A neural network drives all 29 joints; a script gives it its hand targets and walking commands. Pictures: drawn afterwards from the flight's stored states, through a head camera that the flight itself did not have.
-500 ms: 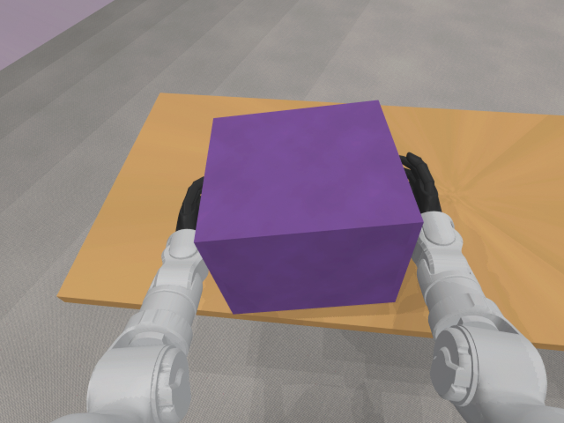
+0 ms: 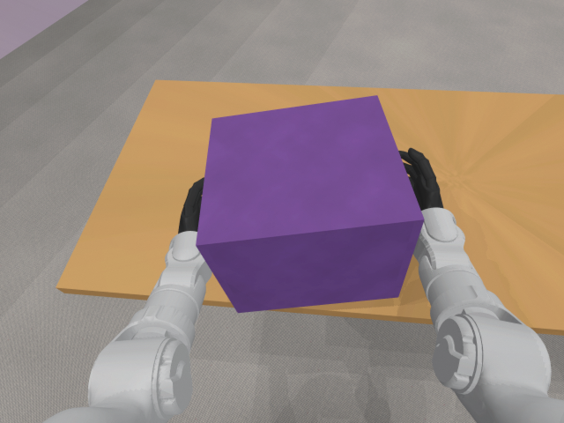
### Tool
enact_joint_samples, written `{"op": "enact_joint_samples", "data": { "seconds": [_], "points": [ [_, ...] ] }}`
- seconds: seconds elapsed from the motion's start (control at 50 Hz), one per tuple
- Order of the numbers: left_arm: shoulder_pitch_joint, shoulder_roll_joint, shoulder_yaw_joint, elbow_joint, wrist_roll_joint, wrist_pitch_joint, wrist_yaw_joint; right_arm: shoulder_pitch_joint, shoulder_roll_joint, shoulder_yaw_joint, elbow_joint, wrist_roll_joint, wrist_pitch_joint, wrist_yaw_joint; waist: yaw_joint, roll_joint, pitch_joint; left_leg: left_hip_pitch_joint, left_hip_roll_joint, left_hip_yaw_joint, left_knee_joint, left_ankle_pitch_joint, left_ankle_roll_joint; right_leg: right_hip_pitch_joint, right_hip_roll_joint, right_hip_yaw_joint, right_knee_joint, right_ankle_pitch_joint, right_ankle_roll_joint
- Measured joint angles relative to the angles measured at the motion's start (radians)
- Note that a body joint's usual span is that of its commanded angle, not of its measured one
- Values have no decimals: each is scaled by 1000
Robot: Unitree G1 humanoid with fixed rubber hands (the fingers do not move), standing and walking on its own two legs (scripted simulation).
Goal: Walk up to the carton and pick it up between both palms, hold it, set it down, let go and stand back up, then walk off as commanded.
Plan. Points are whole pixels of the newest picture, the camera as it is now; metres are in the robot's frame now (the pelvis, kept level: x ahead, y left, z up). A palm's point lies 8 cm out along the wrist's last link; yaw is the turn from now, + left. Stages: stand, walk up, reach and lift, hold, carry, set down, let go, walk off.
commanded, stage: set down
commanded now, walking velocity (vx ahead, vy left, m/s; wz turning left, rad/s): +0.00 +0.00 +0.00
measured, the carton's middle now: (305, 207) +0.43 +0.00 +0.02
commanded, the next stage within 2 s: none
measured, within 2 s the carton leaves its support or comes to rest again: rests again in 0.50 s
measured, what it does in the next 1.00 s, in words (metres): stands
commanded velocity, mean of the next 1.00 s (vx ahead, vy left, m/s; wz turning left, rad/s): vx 0.00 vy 0.00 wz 0.00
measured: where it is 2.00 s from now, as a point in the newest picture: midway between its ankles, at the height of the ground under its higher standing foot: outside the picture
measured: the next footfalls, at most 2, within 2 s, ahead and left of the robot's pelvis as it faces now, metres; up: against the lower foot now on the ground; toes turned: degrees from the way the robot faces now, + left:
none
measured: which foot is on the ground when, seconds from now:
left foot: down 0.00-1.00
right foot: down 0.00-1.00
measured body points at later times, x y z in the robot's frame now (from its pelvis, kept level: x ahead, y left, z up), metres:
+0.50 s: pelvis -0.01 -0.01 +0.00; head +0.09 -0.02 +0.43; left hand +0.41 +0.17 +0.00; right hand +0.43 -0.19 +0.02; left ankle -0.02 +0.13 -0.74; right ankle +0.01 -0.09 -0.74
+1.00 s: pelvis -0.01 +0.00 -0.02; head +0.09 +0.00 +0.42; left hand +0.44 +0.18 +0.02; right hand +0.48 -0.19 +0.06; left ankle -0.02 +0.13 -0.74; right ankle +0.01 -0.09 -0.74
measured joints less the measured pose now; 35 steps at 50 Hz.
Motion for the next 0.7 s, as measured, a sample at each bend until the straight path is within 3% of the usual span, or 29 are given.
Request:
{"op": "enact_joint_samples", "data": {
  "seconds": [0.32, 0.5, 0.58, 0.7],
  "points": [
    [-85, 22, 67, 118, 36, -83, -32, -10, 27, -126, 1, -102, -38, 2, 4, -12, 9, -39, -1, 8, -19, 34, -4, -54, -5, -5, 15, 15, -8],
    [-119, 30, 82, 151, 58, -124, -31, -5, 24, -134, 5, -100, -37, 0, 9, -22, 7, -71, 2, 24, -7, 27, -2, -92, -4, 4, 29, 10, -7],
    [-116, 29, 49, 146, 28, -132, -15, -19, -8, -55, 39, -24, -35, 2, 19, -23, -15, -110, 6, 31, 22, 11, 1, -127, -1, 9, 45, 4, -4],
    [-122, 47, -132, 139, -144, -133, 24, -65, -86, 195, 87, 239, 11, -15, 40, -8, -79, -212, 15, 29, 107, -29, 4, -209, 5, 7, 88, -14, 0]
  ]
}}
